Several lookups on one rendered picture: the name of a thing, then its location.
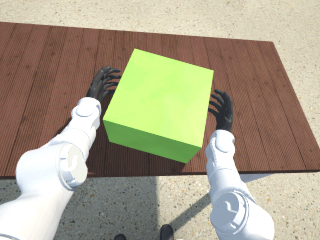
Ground robot right foot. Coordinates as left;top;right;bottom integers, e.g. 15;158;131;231
160;224;174;240

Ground robot right upper arm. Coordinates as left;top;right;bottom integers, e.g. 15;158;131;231
210;191;275;240

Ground robot left forearm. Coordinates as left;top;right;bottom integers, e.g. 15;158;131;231
15;97;102;189

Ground robot right forearm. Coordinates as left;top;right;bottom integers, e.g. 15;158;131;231
205;129;260;207

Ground robot left upper arm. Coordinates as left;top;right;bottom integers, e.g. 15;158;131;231
0;143;88;240

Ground robot right hand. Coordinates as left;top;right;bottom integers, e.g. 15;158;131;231
207;89;233;133

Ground carton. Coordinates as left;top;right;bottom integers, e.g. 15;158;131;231
102;49;214;163

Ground table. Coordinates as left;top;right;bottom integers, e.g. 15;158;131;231
0;21;320;183

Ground robot left hand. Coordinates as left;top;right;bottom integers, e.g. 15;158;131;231
86;65;121;104

